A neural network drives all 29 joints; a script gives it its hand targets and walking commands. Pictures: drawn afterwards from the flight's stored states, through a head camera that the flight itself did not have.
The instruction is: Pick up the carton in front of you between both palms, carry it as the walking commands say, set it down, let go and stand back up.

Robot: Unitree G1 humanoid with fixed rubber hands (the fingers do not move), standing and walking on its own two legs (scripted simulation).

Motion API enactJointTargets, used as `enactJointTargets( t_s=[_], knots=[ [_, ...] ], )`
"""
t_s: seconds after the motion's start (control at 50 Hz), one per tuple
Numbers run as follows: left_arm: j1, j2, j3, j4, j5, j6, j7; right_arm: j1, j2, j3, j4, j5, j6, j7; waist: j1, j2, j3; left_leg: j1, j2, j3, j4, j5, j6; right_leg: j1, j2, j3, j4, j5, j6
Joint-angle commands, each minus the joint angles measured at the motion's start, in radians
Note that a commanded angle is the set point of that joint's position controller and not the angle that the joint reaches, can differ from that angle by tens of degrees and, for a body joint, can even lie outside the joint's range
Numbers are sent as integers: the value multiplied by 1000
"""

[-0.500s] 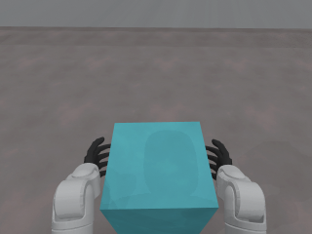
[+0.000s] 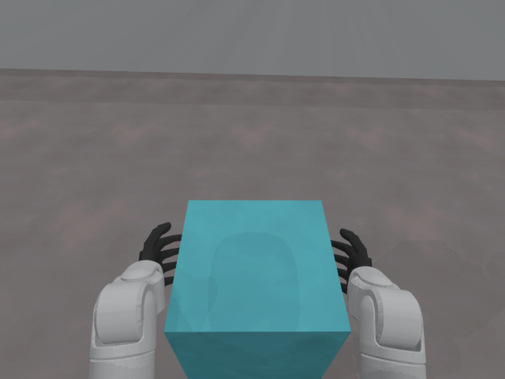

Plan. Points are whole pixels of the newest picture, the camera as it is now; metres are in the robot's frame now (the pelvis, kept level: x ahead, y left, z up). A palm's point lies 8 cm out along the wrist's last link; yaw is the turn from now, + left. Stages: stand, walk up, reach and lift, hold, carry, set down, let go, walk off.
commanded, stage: carry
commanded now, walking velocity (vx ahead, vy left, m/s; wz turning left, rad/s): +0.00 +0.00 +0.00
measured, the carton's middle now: (254, 296) +0.28 +0.00 +0.01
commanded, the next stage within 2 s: hold in 1.50 s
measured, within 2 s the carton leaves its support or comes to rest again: neither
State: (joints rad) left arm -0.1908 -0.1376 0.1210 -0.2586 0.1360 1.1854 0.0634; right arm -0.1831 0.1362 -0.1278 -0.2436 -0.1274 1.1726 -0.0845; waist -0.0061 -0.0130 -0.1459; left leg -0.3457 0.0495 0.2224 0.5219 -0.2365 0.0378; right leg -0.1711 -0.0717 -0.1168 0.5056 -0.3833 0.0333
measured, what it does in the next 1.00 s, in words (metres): shifts its weight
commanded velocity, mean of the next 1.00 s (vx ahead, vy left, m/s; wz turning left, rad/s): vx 0.00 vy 0.00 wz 0.00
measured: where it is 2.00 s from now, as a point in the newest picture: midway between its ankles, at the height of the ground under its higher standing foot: outside the picture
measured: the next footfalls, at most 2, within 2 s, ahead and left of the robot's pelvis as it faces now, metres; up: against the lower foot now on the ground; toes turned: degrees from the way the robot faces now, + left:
none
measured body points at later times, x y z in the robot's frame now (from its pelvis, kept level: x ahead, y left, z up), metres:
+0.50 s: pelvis -0.01 -0.02 +0.00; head -0.04 -0.02 +0.45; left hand +0.28 +0.13 +0.03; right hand +0.28 -0.17 +0.03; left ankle +0.01 +0.09 -0.73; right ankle -0.09 -0.12 -0.73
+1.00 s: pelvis -0.05 -0.03 +0.00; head -0.07 -0.02 +0.45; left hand +0.26 +0.12 +0.04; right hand +0.26 -0.18 +0.03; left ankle +0.01 +0.09 -0.73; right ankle -0.09 -0.12 -0.73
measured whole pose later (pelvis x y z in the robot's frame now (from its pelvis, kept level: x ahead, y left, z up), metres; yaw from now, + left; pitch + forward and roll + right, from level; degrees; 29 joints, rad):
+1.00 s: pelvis -0.05 -0.03 +0.00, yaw +0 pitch +1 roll +0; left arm -0.25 -0.15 0.20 0.20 0.26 0.74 0.00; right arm -0.25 0.15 -0.20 0.21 -0.26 0.73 -0.02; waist 0.00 -0.01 -0.09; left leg -0.36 0.10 0.20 0.51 -0.17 0.01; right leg -0.20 -0.02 -0.13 0.53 -0.36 -0.02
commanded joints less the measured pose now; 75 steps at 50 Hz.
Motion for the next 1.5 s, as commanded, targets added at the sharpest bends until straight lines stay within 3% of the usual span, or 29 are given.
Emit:
enactJointTargets(
  t_s=[0.0,0.24,0.36,0.5,0.6,0.74,0.94,1.48],
  knots=[
    [-385,-884,-701,42,-356,-23,-240,-444,885,727,6,375,-16,268,6,-13,-253,237,123,-113,56,700,-2,8,-87,42,12,689,1],
    [-386,-856,-653,119,-276,-214,-243,-430,856,672,90,287,-205,265,9,-19,-247,207,113,-108,65,491,-11,41,-101,59,10,710,-29],
    [-401,-812,-561,211,-192,-330,-240,-444,810,574,186,197,-325,261,9,-7,-208,206,126,-114,32,412,-12,1,-91,62,-20,534,-38],
    [-492,-835,-404,436,-88,-485,-249,-540,824,416,405,95,-479,276,9,1,-169,191,129,-124,-18,297,-14,-38,-85,73,-66,362,-51],
    [-548,-901,-378,517,-66,-553,-266,-603,891,394,485,75,-548,294,8,3,-180,195,129,-130,-33,262,-17,-45,-82,78,-75,313,-60],
    [-504,-925,-453,446,-108,-504,-266,-559,912,468,416,121,-499,297,8,9,-202,201,134,-132,-36,273,-20,-41,-79,79,-63,317,-62],
    [-516,-914,-465,411,-122,-484,-265,-565,899,475,381,131,-480,295,7,11,-181,186,135,-134,-51,225,-25,-68,-77,89,-80,265,-69],
    [-503,-907,-456,420,-116,-481,-264,-556,895,468,389,127,-475,294,7,8,-191,174,136,-128,-48,227,-33,-74,-75,96,-72,296,-75]
  ],
)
